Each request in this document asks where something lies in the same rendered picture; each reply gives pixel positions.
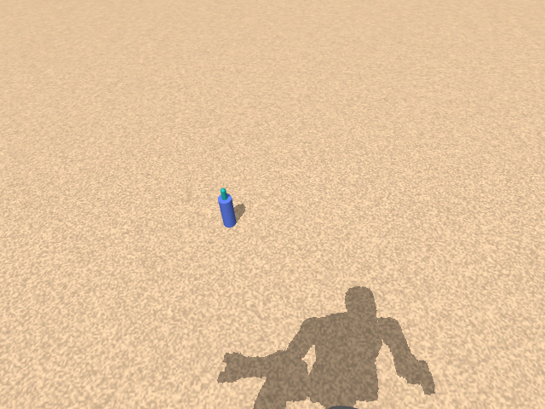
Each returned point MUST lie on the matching bottle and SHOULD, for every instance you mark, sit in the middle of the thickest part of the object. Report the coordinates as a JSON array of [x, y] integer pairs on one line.
[[227, 211]]

